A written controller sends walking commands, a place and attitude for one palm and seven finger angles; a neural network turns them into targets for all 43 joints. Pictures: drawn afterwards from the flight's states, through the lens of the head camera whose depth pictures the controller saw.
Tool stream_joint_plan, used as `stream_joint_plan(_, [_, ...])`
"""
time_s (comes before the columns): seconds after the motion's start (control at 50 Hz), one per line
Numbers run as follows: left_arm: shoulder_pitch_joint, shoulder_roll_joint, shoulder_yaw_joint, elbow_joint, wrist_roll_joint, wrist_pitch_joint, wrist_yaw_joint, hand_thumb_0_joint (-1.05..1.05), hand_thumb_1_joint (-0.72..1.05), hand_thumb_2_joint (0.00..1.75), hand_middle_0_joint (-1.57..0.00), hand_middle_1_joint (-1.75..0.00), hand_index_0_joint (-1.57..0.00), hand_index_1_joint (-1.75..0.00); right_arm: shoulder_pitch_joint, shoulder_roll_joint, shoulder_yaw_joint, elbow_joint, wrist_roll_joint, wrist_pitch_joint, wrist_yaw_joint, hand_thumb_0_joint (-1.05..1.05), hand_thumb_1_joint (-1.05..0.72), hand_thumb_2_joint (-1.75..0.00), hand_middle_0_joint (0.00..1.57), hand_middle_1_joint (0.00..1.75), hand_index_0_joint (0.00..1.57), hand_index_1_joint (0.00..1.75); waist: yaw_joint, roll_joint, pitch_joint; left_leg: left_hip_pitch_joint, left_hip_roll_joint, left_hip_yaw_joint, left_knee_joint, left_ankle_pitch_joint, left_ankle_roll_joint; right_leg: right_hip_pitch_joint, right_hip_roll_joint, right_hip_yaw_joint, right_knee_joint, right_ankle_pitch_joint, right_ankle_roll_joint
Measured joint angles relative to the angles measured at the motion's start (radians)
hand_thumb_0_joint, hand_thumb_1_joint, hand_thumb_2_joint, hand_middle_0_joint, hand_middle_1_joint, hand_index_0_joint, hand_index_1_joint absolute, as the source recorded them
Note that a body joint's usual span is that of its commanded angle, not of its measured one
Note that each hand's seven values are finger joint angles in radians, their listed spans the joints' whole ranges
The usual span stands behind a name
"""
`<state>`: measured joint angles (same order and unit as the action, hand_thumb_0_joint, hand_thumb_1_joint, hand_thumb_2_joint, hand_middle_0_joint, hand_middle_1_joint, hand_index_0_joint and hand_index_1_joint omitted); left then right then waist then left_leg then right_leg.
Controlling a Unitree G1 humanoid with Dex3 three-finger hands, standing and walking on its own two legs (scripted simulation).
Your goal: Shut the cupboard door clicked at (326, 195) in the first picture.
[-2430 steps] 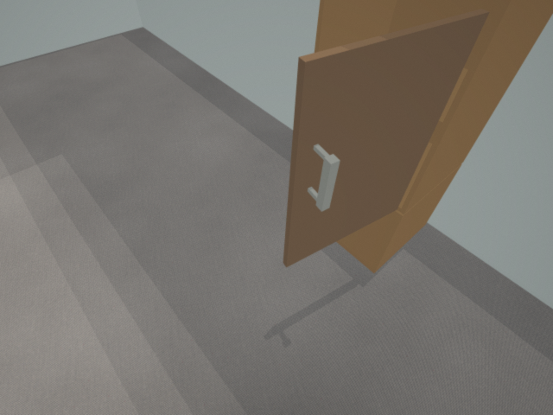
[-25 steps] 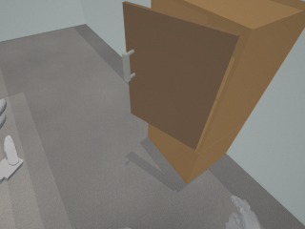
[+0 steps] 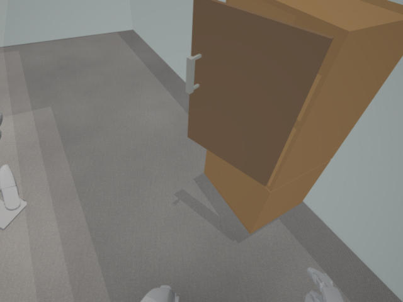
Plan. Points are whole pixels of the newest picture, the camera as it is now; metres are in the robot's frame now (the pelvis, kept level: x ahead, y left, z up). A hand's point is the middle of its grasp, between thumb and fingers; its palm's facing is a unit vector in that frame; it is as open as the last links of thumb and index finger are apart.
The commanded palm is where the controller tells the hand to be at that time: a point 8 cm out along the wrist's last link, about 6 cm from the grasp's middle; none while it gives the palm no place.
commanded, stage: stop stepping back and stand still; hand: left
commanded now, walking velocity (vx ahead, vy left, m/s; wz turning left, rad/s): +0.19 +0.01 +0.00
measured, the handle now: (193, 73) +0.84 +0.09 +0.04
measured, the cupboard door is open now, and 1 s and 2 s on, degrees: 19 19 19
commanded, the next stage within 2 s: let the arm hang, fingers relaxed in 1.90 s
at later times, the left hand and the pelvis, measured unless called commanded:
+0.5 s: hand out of the picture +0.11 +0.29 +0.22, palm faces +0.44 -0.80 -0.41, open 7.4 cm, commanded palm +0.07 +0.31 +0.20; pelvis -0.10 +0.03 +0.02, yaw -6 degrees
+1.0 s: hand out of the picture +0.11 +0.30 +0.21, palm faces +0.48 -0.72 -0.50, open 7.4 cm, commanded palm +0.06 +0.31 +0.20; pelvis -0.10 +0.02 +0.03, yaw -4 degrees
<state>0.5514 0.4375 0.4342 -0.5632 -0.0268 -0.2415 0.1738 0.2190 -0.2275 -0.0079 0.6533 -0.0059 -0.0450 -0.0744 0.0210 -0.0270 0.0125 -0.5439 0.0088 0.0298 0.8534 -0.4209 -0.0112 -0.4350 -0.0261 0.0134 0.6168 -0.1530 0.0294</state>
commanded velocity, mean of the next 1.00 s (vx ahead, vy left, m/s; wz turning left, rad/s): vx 0.13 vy -0.03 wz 0.00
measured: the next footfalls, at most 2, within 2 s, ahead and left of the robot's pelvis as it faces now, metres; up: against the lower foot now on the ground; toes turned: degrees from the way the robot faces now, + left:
left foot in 0.04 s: +0.13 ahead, +0.10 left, +0.00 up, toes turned +2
right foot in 0.38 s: -0.17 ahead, -0.06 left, +0.00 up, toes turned -7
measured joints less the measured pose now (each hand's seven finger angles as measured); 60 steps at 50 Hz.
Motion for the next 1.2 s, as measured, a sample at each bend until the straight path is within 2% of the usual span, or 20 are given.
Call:
stream_joint_plan(0.04, [-0.016,-0.01,-0.005,-0.006,-0.002,0.002,0.005,0.01,0.88,0.9,-0.21,-0.31,-0.22,-0.3,0.009,-0.003,0.006,0.001,0.0,0.005,-0.008,0.01,-0.9,-0.9,0.2,0.3,0.2,0.3,0.016,-0.001,-0.031,0.078,0.006,-0.006,-0.076,0.003,0.018,-0.034,-0.01,-0.013,0.017,-0.047,0.009])
stream_joint_plan(0.1, [-0.121,-0.02,0.001,0.041,0.004,0.011,0.016,0.01,0.88,0.9,-0.21,-0.31,-0.22,-0.3,0.0,0.013,0.007,-0.011,-0.004,-0.032,-0.028,0.01,-0.91,-0.9,0.2,0.3,0.2,0.3,-0.005,0.034,0.004,0.061,0.036,-0.026,-0.124,0.206,0.06,-0.107,0.048,0.006,0.307,-0.249,0.008])
stream_joint_plan(0.14, [-0.178,-0.012,0.012,0.079,0.002,0.019,0.011,0.01,0.88,0.9,-0.21,-0.31,-0.22,-0.3,0.002,0.042,0.008,-0.005,0.001,-0.053,-0.018,0.01,-0.91,-0.9,0.2,0.3,0.2,0.3,-0.024,0.05,0.015,0.063,0.058,-0.042,-0.162,0.237,0.066,-0.109,0.091,0.007,0.484,-0.28,0.01])
stream_joint_plan(0.18, [-0.175,-0.004,0.025,0.081,-0.008,0.034,0.007,0.01,0.88,0.9,-0.21,-0.31,-0.22,-0.3,0.013,0.07,0.018,-0.006,0.011,-0.058,0.005,0.01,-0.91,-0.9,0.2,0.3,0.2,0.3,-0.038,0.045,0.0,0.067,0.078,-0.033,-0.223,0.239,0.063,-0.072,0.108,-0.015,0.54,-0.296,0.01])
stream_joint_plan(0.24, [-0.087,-0.009,0.027,0.025,-0.03,0.067,0.004,0.01,0.89,0.9,-0.21,-0.31,-0.21,-0.3,0.029,0.1,0.035,-0.015,0.014,-0.057,0.029,0.01,-0.9,-0.9,0.2,0.3,0.2,0.3,-0.042,0.022,-0.04,0.086,0.089,-0.002,-0.344,0.255,0.033,0.042,0.11,-0.065,0.428,-0.327,0.002])
stream_joint_plan(0.32, [0.026,0.008,-0.005,-0.068,-0.046,0.099,-0.001,0.01,0.89,0.9,-0.2,-0.3,-0.21,-0.3,0.04,0.108,0.053,-0.043,-0.001,-0.064,0.029,0.01,-0.9,-0.9,0.2,0.3,0.2,0.3,-0.041,-0.004,-0.074,0.101,0.066,0.031,-0.483,0.279,-0.013,0.278,0.119,-0.134,0.006,-0.349,-0.036])
stream_joint_plan(0.38, [0.056,0.07,0.023,-0.116,-0.045,0.094,-0.003,0.01,0.89,0.9,-0.21,-0.31,-0.21,-0.3,0.01,0.084,0.06,-0.074,-0.007,-0.059,0.026,0.01,-0.9,-0.9,0.2,0.3,0.2,0.3,-0.008,-0.063,-0.079,-0.003,0.013,0.094,-0.357,0.187,-0.029,0.381,0.063,-0.072,-0.236,-0.248,-0.108])
stream_joint_plan(0.42, [0.022,0.063,-0.005,-0.077,-0.042,0.083,-0.014,0.01,0.89,0.9,-0.21,-0.31,-0.22,-0.3,-0.014,0.043,0.047,-0.019,-0.009,-0.035,0.018,0.01,-0.9,-0.9,0.2,0.3,0.2,0.3,0.004,0.009,-0.068,-0.048,0.031,0.038,-0.169,0.142,-0.022,0.375,0.099,-0.073,-0.195,-0.242,-0.105])
stream_joint_plan(0.46, [-0.002,0.067,-0.008,-0.017,-0.042,0.076,-0.009,0.01,0.88,0.9,-0.21,-0.31,-0.22,-0.3,0.009,0.031,0.037,0.02,0.006,-0.013,0.011,0.01,-0.9,-0.9,0.2,0.3,0.2,0.3,0.012,0.013,-0.089,-0.021,0.019,0.026,-0.077,0.153,-0.017,0.393,0.087,-0.06,-0.176,-0.25,-0.085])
stream_joint_plan(0.5, [-0.026,0.055,0.008,0.044,-0.039,0.077,0.001,0.01,0.88,0.9,-0.21,-0.31,-0.22,-0.3,0.043,0.023,0.033,0.032,0.017,-0.003,0.003,0.01,-0.9,-0.9,0.2,0.3,0.2,0.3,0.016,-0.004,-0.114,0.052,0.016,0.039,-0.1,0.17,-0.005,0.397,0.064,-0.039,-0.141,-0.272,-0.07])
stream_joint_plan(0.56, [-0.095,0.016,0.016,0.131,-0.038,0.09,0.016,0.0,0.88,0.9,-0.21,-0.31,-0.22,-0.3,0.078,-0.011,0.02,0.019,0.019,-0.012,-0.02,0.01,-0.9,-0.9,0.2,0.3,0.2,0.3,-0.018,0.007,-0.129,0.144,0.014,0.032,-0.207,0.176,0.027,0.351,0.044,-0.049,-0.008,-0.349,-0.052])
stream_joint_plan(0.64, [-0.166,-0.041,0.002,0.216,-0.039,0.12,0.013,0.01,0.89,0.9,-0.2,-0.3,-0.21,-0.3,0.036,0.002,0.021,0.026,0.012,-0.027,-0.032,0.01,-0.91,-0.9,0.2,0.3,0.2,0.3,-0.05,-0.005,-0.055,0.148,-0.002,0.057,-0.222,0.219,0.045,0.214,0.046,-0.009,0.178,-0.357,-0.049])
stream_joint_plan(0.72, [-0.075,-0.021,-0.023,0.106,-0.038,0.125,-0.013,0.01,0.89,0.9,-0.2,-0.3,-0.21,-0.3,0.042,0.049,0.04,-0.008,0.001,-0.042,-0.006,0.01,-0.91,-0.9,0.2,0.3,0.2,0.3,-0.086,-0.023,-0.004,0.166,0.012,0.048,-0.312,0.257,0.021,0.183,0.07,-0.063,0.053,-0.328,-0.063])
stream_joint_plan(0.76, [0.006,0.003,-0.025,0.02,-0.032,0.109,-0.023,0.01,0.89,0.9,-0.21,-0.3,-0.21,-0.3,0.055,0.059,0.041,-0.029,0.002,-0.032,0.007,0.01,-0.9,-0.9,0.2,0.3,0.2,0.3,-0.099,-0.015,0.003,0.127,0.022,0.031,-0.253,0.132,0.01,0.185,0.081,-0.086,0.003,-0.247,-0.099])
stream_joint_plan(0.84, [0.108,0.04,0.003,-0.065,-0.019,0.048,-0.021,0.01,0.88,0.9,-0.21,-0.31,-0.22,-0.3,0.082,0.052,0.023,0.008,-0.003,-0.007,0.016,0.01,-0.9,-0.9,0.2,0.3,0.2,0.3,-0.053,-0.026,-0.023,0.018,-0.001,0.003,0.082,0.048,-0.01,0.197,0.074,-0.076,-0.066,-0.151,-0.135])
stream_joint_plan(0.88, [0.118,0.042,0.031,-0.026,-0.015,0.019,-0.009,0.01,0.88,0.9,-0.22,-0.31,-0.22,-0.3,0.099,0.037,0.016,0.025,-0.004,-0.001,0.009,0.01,-0.9,-0.9,0.2,0.3,0.2,0.3,-0.035,-0.019,-0.054,0.014,0.002,0.009,0.119,0.075,-0.015,0.216,0.068,-0.065,-0.114,-0.142,-0.131])
stream_joint_plan(0.96, [0.028,0.01,0.043,0.155,-0.01,0.01,0.014,0.0,0.88,0.9,-0.22,-0.31,-0.22,-0.3,0.103,-0.01,-0.003,0.042,0.006,-0.011,-0.012,0.01,-0.9,-0.9,0.2,0.3,0.2,0.3,-0.02,0.027,-0.077,0.077,0.019,0.033,-0.008,0.12,-0.004,0.248,0.049,-0.069,-0.163,-0.131,-0.113])
stream_joint_plan(1.08, [-0.085,-0.09,-0.047,0.286,-0.01,0.068,0.021,0.01,0.89,0.9,-0.21,-0.3,-0.21,-0.3,0.043,-0.049,-0.02,0.041,0.022,-0.023,-0.02,0.01,-0.91,-0.9,0.2,0.3,0.2,0.3,-0.008,0.062,-0.037,0.242,0.024,0.042,-0.282,0.198,0.034,0.269,0.041,-0.096,-0.118,-0.177,-0.086])
stream_joint_plan(1.1, [-0.082,-0.101,-0.066,0.262,-0.009,0.077,0.018,0.01,0.89,0.9,-0.2,-0.3,-0.21,-0.3,0.03,-0.049,-0.02,0.032,0.023,-0.024,-0.02,0.01,-0.91,-0.9,0.2,0.3,0.2,0.3,-0.007,0.061,-0.028,0.27,0.03,0.038,-0.323,0.24,0.036,0.265,0.047,-0.101,-0.099,-0.19,-0.083])
stream_joint_plan(1.2, [-0.045,-0.077,-0.097,0.085,-0.001,0.085,0.0,0.01,0.89,0.9,-0.21,-0.31,-0.21,-0.3,-0.052,0.01,0.001,-0.029,0.023,-0.028,-0.018,0.01,-0.91,-0.9,0.2,0.3,0.2,0.3,0.001,-0.024,0.017,0.288,0.027,0.058,-0.336,0.169,0.002,0.248,0.04,-0.08,-0.061,-0.2,-0.059])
